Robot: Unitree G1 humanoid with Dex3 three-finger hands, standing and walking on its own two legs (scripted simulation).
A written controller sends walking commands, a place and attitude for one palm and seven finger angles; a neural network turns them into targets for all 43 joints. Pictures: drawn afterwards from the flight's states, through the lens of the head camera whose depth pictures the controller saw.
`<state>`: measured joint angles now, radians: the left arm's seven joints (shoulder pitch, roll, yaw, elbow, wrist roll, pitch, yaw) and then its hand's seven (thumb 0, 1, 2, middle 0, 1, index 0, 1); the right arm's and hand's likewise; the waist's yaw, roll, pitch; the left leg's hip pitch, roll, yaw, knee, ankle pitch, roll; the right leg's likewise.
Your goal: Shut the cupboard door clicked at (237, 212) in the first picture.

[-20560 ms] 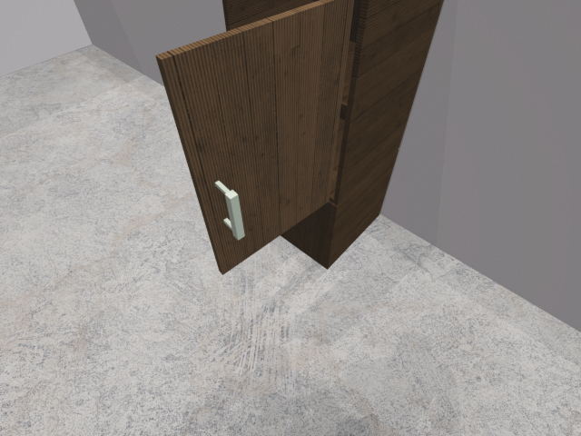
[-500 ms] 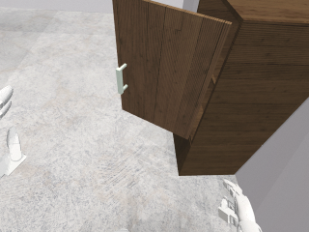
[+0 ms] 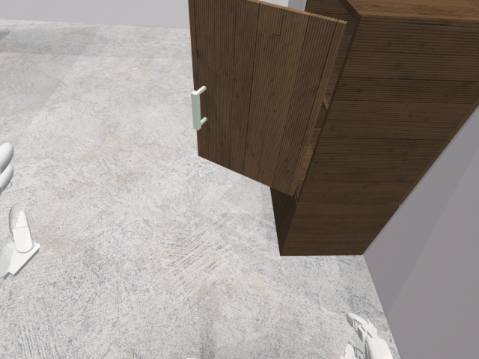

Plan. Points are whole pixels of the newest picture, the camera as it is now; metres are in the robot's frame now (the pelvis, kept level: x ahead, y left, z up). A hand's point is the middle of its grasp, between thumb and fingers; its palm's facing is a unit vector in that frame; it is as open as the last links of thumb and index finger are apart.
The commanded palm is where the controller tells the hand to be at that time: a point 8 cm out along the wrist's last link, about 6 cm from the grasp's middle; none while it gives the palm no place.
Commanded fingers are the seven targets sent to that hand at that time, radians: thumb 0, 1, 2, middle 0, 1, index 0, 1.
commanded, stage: stop stepping back and stand still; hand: left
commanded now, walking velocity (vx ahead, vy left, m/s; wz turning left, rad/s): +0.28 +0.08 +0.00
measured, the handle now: (199, 108) +0.86 +0.17 -0.08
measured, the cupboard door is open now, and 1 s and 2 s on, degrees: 59 59 59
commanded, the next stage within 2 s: let the arm hang, fingers relaxed in 1.04 s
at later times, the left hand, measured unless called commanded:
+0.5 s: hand out of the picture +0.18 +0.29 +0.19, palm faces +0.37 -0.80 -0.47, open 7.4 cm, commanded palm +0.13 +0.34 +0.19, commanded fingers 0.00 0.90 0.90 -0.20 -0.30 -0.20 -0.30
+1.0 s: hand out of the picture +0.22 +0.32 +0.17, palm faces +0.33 -0.80 -0.50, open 7.4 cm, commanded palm +0.16 +0.36 +0.19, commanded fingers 0.00 0.90 0.90 -0.20 -0.30 -0.20 -0.30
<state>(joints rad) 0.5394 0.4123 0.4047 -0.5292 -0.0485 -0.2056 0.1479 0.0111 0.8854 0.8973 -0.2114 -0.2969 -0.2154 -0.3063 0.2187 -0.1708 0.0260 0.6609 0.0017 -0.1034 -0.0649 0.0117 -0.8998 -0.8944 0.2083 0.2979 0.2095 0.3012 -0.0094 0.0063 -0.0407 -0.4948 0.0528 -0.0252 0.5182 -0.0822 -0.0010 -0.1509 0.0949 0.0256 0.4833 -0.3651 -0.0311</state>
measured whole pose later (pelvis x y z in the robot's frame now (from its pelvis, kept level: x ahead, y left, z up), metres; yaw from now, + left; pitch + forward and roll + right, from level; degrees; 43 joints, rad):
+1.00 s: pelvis +0.01 +0.06 +0.01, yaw -3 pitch +3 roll -1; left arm 0.62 0.47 0.44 -0.51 -0.06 -0.16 0.16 0.01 0.89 0.90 -0.21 -0.30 -0.22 -0.31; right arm 0.20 -0.17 0.03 0.60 0.01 -0.07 -0.07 0.01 -0.90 -0.89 0.21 0.30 0.21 0.30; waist -0.04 -0.02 -0.04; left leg -0.33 0.05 0.08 0.52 -0.23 0.01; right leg -0.18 0.06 0.00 0.44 -0.31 -0.03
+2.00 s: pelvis -0.02 +0.08 +0.01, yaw -1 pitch -2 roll +0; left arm 0.32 0.15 0.01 1.13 0.02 0.00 0.03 0.00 0.91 0.90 -0.20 -0.29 -0.20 -0.30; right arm 0.28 -0.15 -0.01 1.12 -0.01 0.01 -0.03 0.00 -0.91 -0.89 0.20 0.30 0.20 0.30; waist -0.01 0.01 0.00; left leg -0.25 0.00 0.07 0.41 -0.14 0.03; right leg -0.13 0.02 -0.01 0.42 -0.27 -0.02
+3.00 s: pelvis +0.01 +0.07 +0.02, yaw -1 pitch -2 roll +0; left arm 0.18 0.27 0.02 1.12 0.02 -0.01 0.01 0.00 0.90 0.90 -0.20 -0.29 -0.21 -0.30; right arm 0.14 -0.28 -0.01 1.12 -0.01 0.00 -0.02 0.00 -0.90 -0.89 0.20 0.30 0.21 0.30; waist -0.01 0.00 0.03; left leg -0.17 0.00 0.07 0.34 -0.15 0.02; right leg -0.04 0.02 -0.02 0.31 -0.25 -0.02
